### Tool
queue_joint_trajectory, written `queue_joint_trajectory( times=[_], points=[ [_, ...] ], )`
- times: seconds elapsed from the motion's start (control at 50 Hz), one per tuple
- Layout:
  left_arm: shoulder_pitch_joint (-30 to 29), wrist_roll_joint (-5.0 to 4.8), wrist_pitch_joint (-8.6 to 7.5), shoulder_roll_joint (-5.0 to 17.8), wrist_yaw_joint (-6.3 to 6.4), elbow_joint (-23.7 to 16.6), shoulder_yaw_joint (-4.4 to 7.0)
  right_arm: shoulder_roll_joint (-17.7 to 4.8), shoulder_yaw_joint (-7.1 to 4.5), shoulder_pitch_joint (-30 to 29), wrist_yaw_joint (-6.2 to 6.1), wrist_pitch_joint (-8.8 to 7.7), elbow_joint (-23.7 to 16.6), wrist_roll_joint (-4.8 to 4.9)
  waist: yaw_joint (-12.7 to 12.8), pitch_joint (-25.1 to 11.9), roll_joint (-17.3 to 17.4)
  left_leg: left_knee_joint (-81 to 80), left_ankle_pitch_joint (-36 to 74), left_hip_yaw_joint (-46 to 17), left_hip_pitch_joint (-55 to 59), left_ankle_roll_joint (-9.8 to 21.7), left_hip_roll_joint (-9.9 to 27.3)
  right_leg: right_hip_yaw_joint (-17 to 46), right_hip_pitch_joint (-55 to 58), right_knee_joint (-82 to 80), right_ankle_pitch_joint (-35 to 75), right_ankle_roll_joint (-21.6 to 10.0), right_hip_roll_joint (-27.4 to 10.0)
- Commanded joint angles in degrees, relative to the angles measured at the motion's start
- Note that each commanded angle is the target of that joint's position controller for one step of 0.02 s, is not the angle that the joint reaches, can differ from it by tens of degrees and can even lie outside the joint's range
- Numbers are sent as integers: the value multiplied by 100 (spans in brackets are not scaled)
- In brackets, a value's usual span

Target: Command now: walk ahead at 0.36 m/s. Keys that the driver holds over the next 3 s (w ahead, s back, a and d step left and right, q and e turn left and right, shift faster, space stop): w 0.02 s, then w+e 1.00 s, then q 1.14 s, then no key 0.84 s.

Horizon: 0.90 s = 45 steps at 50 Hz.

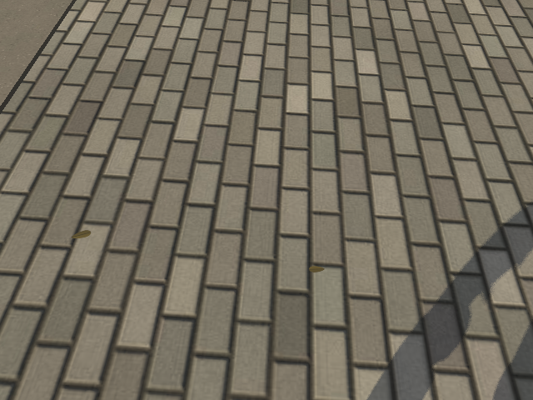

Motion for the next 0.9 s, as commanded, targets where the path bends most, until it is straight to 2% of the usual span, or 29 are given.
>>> queue_joint_trajectory(
  times=[0.02, 0.04, 0.06, 0.08, 0.1, 0.12, 0.14, 0.18, 0.24, 0.34, 0.42, 0.44, 0.48, 0.5, 0.52, 0.54, 0.56, 0.58, 0.6, 0.62, 0.64, 0.66, 0.68, 0.7, 0.74, 0.76, 0.84, 0.9],
  points=[
    [-617, 34, -256, 261, -19, -747, -31, -1291, -310, 2043, 56, -99, 314, -20, -1003, -573, 1871, -2386, -476, -4397, 3232, 1508, 2173, 43, -3497, 3273, -98, -104, 630],
    [-834, -130, -308, 498, -62, -814, 59, -887, -136, 1589, 48, -170, 246, -82, -729, -250, 1191, -2402, -731, -4374, 2843, 1380, 2399, 707, -3980, 4090, -287, -294, 342],
    [-909, -233, -316, 562, -99, -821, 91, -650, -41, 1092, 40, -207, 81, -96, -529, 101, 855, -2435, -688, -3582, 2323, 1134, 2240, 771, -4027, 4203, 196, -478, 73],
    [-916, -227, -304, 526, -96, -788, 121, -494, 29, 817, 42, -227, 4, -113, -380, 266, 595, -2579, -650, -2909, 1951, 897, 2025, 758, -3954, 3922, 729, -588, -152],
    [-875, -183, -260, 501, -77, -754, 171, -400, 81, 674, 39, -239, -30, -132, -261, 375, 584, -2689, -319, -2309, 1669, 683, 1805, 739, -3771, 3569, 1086, -614, -308],
    [-752, -157, -192, 480, -76, -714, 209, -333, 115, 650, 16, -223, -12, -172, -158, 361, 730, -2788, -78, -1810, 1454, 529, 1608, 695, -3491, 3335, 1289, -597, -382],
    [-710, -143, -133, 414, -88, -689, 223, -352, 119, 747, -19, -212, 14, -206, -146, 353, 778, -2873, 149, -1504, 1358, 484, 1518, 625, -3387, 3208, 1442, -553, -391],
    [-890, -111, -56, 326, -102, -762, 243, -542, 94, 953, -102, -210, 71, -252, -159, 417, 612, -3010, 557, -1154, 1358, 529, 1524, 590, -3636, 2987, 1788, -424, -388],
    [-1361, -78, -25, 268, -117, -1002, 247, -704, 66, 1054, -200, -196, 58, -295, -215, 534, 504, -3124, 940, -806, 1475, 566, 1633, 688, -4162, 2345, 2327, -262, -379],
    [-2197, -23, -36, 167, -257, -1400, 154, -740, 52, 1219, -273, -166, -16, -230, -405, 700, 515, -3209, 1450, 41, 1570, 462, 1611, 178, -4041, 1143, 3153, -236, -348],
    [-2754, -39, -31, 119, -427, -1779, 83, -822, 2, 1522, -261, -48, 11, -155, -513, 855, 485, -2841, 1967, 437, 2268, 398, 1811, -148, -4130, 554, 2791, -442, -263],
    [-2790, -44, -28, 152, -472, -1863, 89, -879, -20, 1493, -257, -14, -16, -133, -460, 826, 538, -2647, 2429, 532, 2397, 356, 1855, -265, -3996, 441, 2558, -524, -189],
    [-2561, -43, -11, 357, -543, -1965, 179, -1074, -78, 1324, -274, 42, -131, -109, -182, 474, 794, -1889, 4551, 728, 2524, 246, 1905, -618, -3218, 398, 2026, -741, 170],
    [-2047, -55, 4, 557, -560, -1902, 284, -1161, -103, 1216, -292, 86, -199, -110, 138, 112, 924, -1095, 5531, 814, 2486, 177, 1883, -760, -2506, 434, 1803, -871, 418],
    [-1182, -72, 19, 856, -541, -1715, 453, -1210, -103, 1074, -301, 125, -283, -95, 621, -388, 892, 53, 5797, 914, 2151, 29, 1725, -806, -1299, 146, 1985, -1056, 685],
    [-253, -89, 63, 1307, -427, -1497, 675, -1155, -64, 1084, -305, 103, -400, -138, 1018, -895, 506, 1675, 4545, 902, 879, -228, 1502, -37, 427, -54, 1910, -1318, 430],
    [-107, -103, 59, 1895, -350, -1472, 755, -199, 213, 1615, -184, -58, -705, -303, 357, -1472, -1106, 3932, -942, 571, -1691, -592, 364, 3250, 2370, -544, 913, -2348, -1198],
    [113, -2, -5, 1578, -350, -1586, 622, -519, 182, 1083, -103, -356, -876, -52, 601, -2229, -593, 4736, -1682, -867, -2337, -497, 7, 5046, 2700, -1680, 220, -2606, -1676],
    [-98, 73, -83, 1233, -352, -1548, 519, -843, 83, 407, -71, -499, -1089, 173, 684, -1389, -384, 4710, -1160, -1016, -2931, -305, 327, 4226, 2253, -1839, 652, -2218, -1501],
    [-539, 50, -146, 1029, -352, -1649, 454, -839, 94, 292, -100, -562, -1120, 136, 440, -885, 23, 4260, -619, -998, -2793, -199, 610, 3412, 1372, -1817, 1243, -2014, -1261],
    [-1047, 58, -174, 823, -363, -1787, 386, -875, 41, 333, -153, -544, -1029, -6, 149, -560, 336, 3749, -317, -994, -2332, -217, 813, 2771, 431, -1871, 1872, -1859, -1009],
    [-1339, 113, -196, 703, -351, -1901, 337, -935, -17, 514, -172, -454, -997, -64, -101, -455, 257, 3413, -147, -1059, -1828, -246, 973, 2359, -213, -1974, 2305, -1780, -823],
    [-1421, 119, -199, 699, -338, -1947, 323, -921, -44, 594, -171, -354, -1011, -95, -215, -383, 226, 3172, -97, -1058, -1572, -307, 1014, 2199, -568, -2083, 2448, -1764, -720],
    [-1374, 81, -209, 762, -311, -1947, 330, -846, -48, 590, -178, -277, -1053, -140, -265, -305, 220, 2889, -42, -1000, -1493, -398, 1021, 2035, -812, -2159, 2635, -1780, -661],
    [-1132, 44, -227, 944, -231, -1914, 366, -740, -35, 259, -214, -182, -1206, -244, -219, -117, 197, 2271, 401, -879, -1599, -598, 948, 1746, -1136, -2265, 2904, -1793, -544],
    [-997, 42, -224, 1018, -186, -1898, 383, -721, -29, -14, -230, -164, -1311, -260, -140, -20, 170, 1843, 739, -853, -1744, -676, 893, 1672, -1167, -2287, 2913, -1758, -483],
    [-617, 14, -159, 1038, -97, -1851, 379, -573, 30, -876, -177, -218, -1593, -216, 183, 109, -97, 117, 2120, -811, -1544, -715, 530, 1434, -1231, -2164, 2499, -1402, -161],
    [-368, -17, -129, 1044, -90, -1768, 383, -577, 65, -1330, -94, -274, -1797, -153, 360, 130, -198, -496, 2399, -814, -1312, -651, 361, 1647, -1051, -1991, 2310, -1283, -229]
  ],
)
Next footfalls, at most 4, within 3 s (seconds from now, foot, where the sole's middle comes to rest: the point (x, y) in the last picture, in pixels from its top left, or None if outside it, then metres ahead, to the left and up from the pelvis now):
0.54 right None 0.36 -0.19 -0.76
1.06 left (320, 330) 0.72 -0.13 -0.76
1.48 right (408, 353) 0.65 -0.36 -0.76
1.88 left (309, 331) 0.71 -0.10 -0.76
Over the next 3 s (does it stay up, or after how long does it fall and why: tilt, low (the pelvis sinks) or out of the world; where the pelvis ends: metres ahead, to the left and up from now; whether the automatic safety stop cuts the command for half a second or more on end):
stays up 0.64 -0.19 0.01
